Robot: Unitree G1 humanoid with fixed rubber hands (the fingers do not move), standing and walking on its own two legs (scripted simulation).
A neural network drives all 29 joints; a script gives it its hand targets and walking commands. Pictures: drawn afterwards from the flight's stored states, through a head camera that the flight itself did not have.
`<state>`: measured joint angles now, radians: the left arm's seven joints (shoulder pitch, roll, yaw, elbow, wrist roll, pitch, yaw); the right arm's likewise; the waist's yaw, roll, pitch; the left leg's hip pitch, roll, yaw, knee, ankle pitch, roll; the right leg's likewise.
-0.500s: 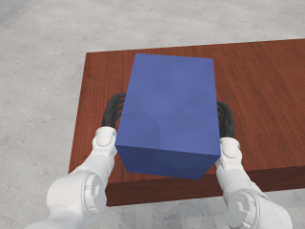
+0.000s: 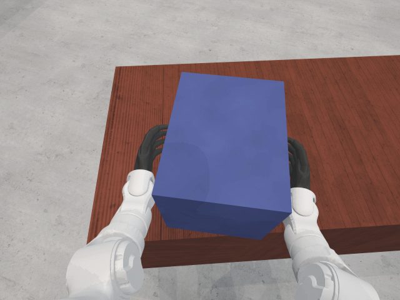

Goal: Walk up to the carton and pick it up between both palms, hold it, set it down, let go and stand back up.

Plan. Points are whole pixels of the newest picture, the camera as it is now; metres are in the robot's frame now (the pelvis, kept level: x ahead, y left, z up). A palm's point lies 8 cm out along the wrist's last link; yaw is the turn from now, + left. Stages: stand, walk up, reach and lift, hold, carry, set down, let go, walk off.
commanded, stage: reach and lift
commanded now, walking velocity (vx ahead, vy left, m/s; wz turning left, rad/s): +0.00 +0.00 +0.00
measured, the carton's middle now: (222, 158) +0.44 -0.06 -0.05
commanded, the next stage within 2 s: none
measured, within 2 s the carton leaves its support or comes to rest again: leaves its support in 0.42 s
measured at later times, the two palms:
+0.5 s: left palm (142, 168) +0.40 +0.12 +0.00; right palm (296, 179) +0.36 -0.20 -0.01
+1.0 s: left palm (135, 158) +0.40 +0.12 +0.04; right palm (302, 170) +0.36 -0.19 +0.03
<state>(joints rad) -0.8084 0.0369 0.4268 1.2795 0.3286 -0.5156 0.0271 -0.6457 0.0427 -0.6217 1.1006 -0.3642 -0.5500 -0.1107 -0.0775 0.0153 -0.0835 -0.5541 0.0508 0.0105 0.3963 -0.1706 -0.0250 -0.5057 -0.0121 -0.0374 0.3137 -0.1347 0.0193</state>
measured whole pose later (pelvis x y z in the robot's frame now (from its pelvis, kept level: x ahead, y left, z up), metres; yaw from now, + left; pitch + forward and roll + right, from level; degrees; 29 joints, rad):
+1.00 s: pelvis -0.01 +0.00 +0.00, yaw +0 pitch +16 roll -1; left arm -0.77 0.08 0.16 1.28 0.05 -0.45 0.08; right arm -0.60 -0.03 -0.25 1.05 -0.07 -0.41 -0.17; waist -0.07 0.03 -0.17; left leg -0.49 0.04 0.01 0.38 -0.16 -0.02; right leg -0.45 -0.02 -0.03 0.31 -0.13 0.03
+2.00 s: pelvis -0.03 +0.00 +0.01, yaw +2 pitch -3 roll +0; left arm -0.56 -0.04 0.29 0.34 0.23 0.39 -0.02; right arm -0.56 -0.04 -0.12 0.62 0.07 0.12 -0.17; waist -0.05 -0.05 0.00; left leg -0.10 0.03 0.00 0.29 -0.13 -0.01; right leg -0.06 -0.03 -0.05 0.25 -0.13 0.03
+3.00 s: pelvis -0.02 +0.00 +0.01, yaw +2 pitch -7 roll -1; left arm -0.59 -0.03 0.29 0.11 0.29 0.60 -0.06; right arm -0.59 -0.06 -0.06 0.50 0.15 0.24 -0.19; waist -0.06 -0.06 0.06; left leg -0.03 0.03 -0.01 0.32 -0.16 -0.02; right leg 0.02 -0.03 -0.06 0.25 -0.15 0.02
